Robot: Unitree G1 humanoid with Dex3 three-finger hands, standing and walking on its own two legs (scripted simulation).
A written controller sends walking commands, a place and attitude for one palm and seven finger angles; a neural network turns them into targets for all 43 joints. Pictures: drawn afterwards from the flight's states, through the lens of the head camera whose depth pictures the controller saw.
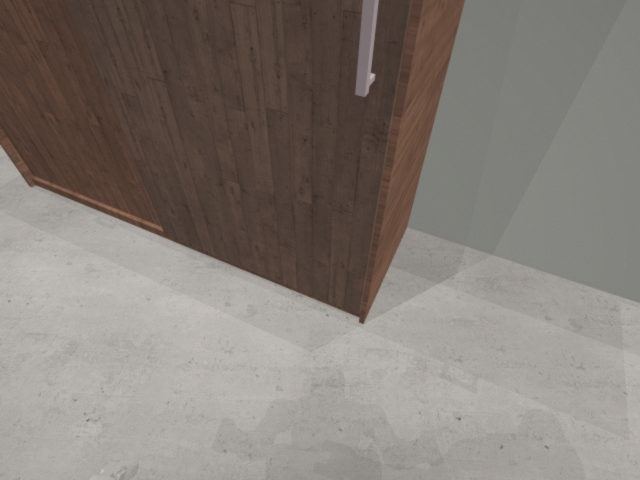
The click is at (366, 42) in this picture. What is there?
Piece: wardrobe's sliding door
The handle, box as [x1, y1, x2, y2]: [355, 0, 378, 96]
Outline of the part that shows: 378,0 363,0 355,94 364,96 368,92 368,86 374,79 374,74 370,72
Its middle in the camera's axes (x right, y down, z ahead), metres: +0.09 -0.37 +0.66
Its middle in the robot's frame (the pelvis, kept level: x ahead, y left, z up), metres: +0.77 -0.04 +0.25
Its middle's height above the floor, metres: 1.02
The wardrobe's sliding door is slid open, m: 0.00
